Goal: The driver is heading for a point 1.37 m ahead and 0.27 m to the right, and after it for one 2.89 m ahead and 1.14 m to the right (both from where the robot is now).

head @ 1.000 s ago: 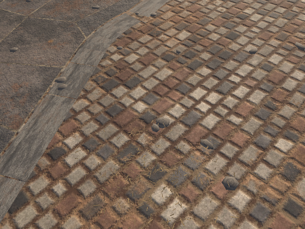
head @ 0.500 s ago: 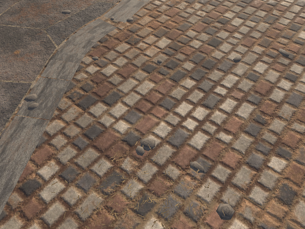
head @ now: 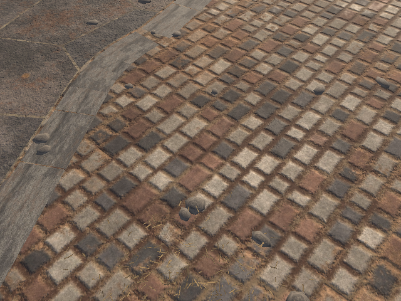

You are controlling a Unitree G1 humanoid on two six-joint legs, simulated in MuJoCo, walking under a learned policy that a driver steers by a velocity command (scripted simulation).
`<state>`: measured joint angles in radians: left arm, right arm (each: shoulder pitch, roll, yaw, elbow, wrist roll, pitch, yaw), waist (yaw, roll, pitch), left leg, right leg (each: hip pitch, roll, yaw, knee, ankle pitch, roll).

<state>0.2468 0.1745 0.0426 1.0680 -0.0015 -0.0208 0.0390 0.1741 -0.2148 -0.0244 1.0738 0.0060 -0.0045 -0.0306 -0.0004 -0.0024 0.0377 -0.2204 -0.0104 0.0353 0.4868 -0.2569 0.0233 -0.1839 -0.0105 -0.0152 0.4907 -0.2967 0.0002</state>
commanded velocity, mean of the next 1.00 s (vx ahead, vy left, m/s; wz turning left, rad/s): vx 0.37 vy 0.00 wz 0.00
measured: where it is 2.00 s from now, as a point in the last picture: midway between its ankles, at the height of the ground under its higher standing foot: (223, 191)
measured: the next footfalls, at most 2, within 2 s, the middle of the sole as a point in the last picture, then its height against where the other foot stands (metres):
right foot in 0.38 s outside the picture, level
left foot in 0.86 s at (189, 298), level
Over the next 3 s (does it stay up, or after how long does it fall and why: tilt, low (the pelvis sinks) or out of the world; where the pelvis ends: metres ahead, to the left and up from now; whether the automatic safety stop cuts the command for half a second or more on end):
stays up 1.48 -0.21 -0.01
